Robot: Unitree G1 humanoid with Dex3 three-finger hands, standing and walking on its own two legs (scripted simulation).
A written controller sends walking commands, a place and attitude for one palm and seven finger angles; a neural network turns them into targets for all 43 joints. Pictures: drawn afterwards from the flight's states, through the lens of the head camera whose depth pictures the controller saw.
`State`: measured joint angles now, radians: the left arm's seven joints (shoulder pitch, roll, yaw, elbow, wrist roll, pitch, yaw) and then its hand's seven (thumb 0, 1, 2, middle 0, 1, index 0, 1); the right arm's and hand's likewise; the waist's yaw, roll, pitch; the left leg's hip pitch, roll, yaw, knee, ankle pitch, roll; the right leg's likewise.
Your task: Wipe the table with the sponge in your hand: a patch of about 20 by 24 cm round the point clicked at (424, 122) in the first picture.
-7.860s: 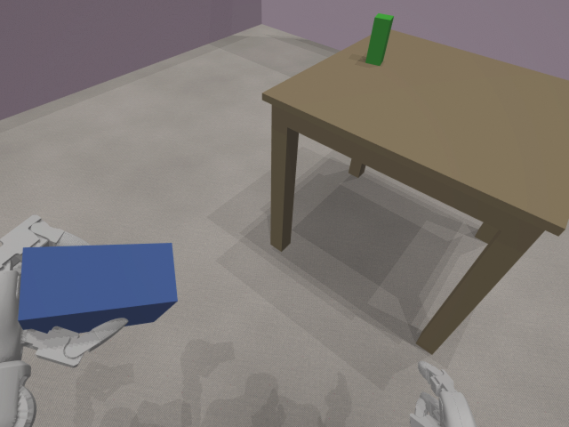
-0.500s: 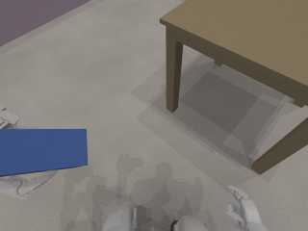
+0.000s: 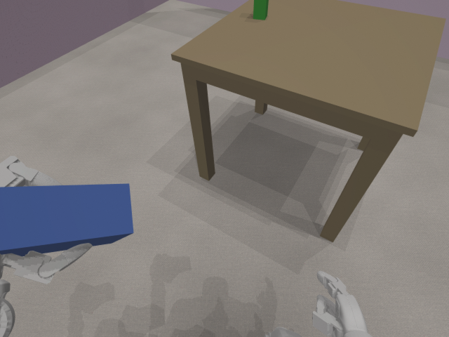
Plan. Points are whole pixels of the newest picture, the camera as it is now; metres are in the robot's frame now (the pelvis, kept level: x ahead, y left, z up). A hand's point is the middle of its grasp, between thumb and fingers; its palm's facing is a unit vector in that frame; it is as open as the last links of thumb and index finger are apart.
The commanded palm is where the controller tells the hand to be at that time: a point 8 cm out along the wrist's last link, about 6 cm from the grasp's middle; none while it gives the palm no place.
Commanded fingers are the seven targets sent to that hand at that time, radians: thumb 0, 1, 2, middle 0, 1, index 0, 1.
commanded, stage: turn to face it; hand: left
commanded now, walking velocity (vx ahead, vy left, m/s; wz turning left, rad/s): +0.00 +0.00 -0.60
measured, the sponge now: (86, 219) +0.21 +0.21 +0.17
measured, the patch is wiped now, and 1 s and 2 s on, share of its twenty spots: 0.00 0.00 0.00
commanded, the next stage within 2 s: take the last steps up to it in 1.44 s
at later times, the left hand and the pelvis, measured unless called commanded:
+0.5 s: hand (146, 237) +0.19 +0.12 +0.19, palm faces +0.16 -0.84 -0.51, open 10.1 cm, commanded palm +0.15 +0.17 +0.19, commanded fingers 0.00 0.10 1.30 -1.20 -1.60 -1.20 -1.60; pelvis -0.08 -0.06 +0.00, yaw -15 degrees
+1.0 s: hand (307, 306) +0.14 -0.06 +0.19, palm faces -0.18 -0.79 -0.59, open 10.1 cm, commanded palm +0.12 +0.03 +0.19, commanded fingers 0.00 0.10 1.30 -1.20 -1.60 -1.20 -1.60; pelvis -0.17 -0.12 +0.01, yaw -33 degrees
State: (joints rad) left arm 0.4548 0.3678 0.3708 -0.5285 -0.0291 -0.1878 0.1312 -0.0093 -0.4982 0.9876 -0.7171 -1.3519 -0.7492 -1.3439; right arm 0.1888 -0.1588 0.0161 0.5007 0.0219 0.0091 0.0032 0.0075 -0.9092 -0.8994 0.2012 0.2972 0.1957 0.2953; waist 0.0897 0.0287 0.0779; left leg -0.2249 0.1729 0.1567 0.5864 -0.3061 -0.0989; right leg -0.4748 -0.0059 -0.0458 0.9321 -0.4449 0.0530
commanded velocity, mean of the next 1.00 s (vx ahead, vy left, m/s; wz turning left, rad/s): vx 0.00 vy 0.00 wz -0.59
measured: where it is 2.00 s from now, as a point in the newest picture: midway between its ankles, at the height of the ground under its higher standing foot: outside the picture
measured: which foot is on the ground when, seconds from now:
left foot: down 0.00-0.06, up 0.08-0.48, down 0.50-0.74, up 0.76-1.00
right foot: up 0.00-0.04, down 0.06-0.50, up 0.52-0.72, down 0.74-1.00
